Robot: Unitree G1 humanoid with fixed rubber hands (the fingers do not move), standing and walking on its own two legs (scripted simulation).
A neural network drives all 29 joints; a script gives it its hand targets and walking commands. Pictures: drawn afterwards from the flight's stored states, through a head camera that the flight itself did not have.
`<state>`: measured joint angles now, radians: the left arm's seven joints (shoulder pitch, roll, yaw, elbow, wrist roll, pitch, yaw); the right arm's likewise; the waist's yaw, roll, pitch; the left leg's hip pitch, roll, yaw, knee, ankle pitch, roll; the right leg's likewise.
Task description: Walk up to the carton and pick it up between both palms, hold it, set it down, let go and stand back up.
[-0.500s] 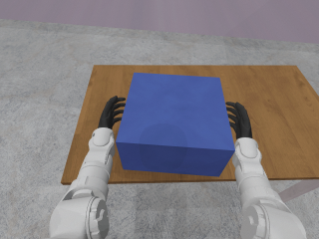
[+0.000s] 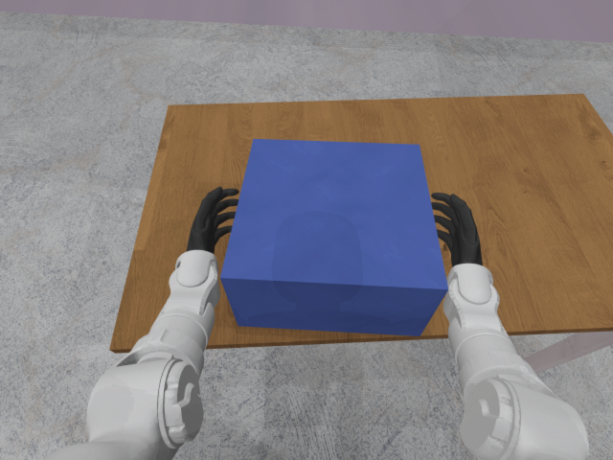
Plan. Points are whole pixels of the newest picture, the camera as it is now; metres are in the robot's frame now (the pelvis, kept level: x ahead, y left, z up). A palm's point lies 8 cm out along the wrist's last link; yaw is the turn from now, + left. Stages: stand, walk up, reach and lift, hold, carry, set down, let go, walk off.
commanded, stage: set down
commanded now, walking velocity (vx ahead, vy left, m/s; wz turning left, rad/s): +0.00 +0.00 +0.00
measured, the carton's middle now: (332, 232) +0.44 -0.02 -0.03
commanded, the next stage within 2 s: none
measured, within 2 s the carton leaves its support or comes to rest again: rests again in 0.82 s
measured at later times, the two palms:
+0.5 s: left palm (213, 251) +0.40 +0.16 -0.02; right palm (459, 263) +0.38 -0.20 -0.02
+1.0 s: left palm (213, 256) +0.40 +0.16 -0.03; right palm (458, 268) +0.38 -0.20 -0.02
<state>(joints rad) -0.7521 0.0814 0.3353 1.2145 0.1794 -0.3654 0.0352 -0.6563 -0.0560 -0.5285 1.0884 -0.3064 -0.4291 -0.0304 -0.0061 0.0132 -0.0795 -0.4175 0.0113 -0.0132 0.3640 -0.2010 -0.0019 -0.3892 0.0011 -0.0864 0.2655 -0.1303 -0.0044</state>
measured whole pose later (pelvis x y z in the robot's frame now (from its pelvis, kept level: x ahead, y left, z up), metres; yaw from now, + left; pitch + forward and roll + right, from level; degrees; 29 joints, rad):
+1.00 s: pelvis -0.03 +0.00 -0.02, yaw -1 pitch +25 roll -1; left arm -0.91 0.15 0.36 1.52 0.10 -0.65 0.04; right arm -0.81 -0.09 -0.64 1.26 -0.37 -0.57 -0.01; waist -0.02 0.03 -0.14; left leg -0.73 0.01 0.01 0.50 -0.21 0.01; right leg -0.72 -0.01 -0.07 0.45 -0.15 -0.01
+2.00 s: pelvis -0.04 +0.00 -0.03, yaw -1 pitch +26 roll -1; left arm -0.92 0.15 0.44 1.47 0.19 -0.63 0.03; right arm -0.81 -0.05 -0.71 1.19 -0.40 -0.55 0.02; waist -0.03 0.01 -0.14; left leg -0.81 0.00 0.01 0.57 -0.23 0.01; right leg -0.81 -0.02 -0.07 0.53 -0.18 -0.01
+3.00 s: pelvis -0.06 -0.01 -0.07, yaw -3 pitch +32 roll -1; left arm -1.11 0.38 -0.22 1.47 -0.48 -0.36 -0.03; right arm -1.01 -0.38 0.19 1.31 0.51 -0.30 0.01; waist 0.01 0.01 -0.29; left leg -1.12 0.05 0.02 0.91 -0.35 -0.01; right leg -1.13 0.01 -0.05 0.86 -0.29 -0.02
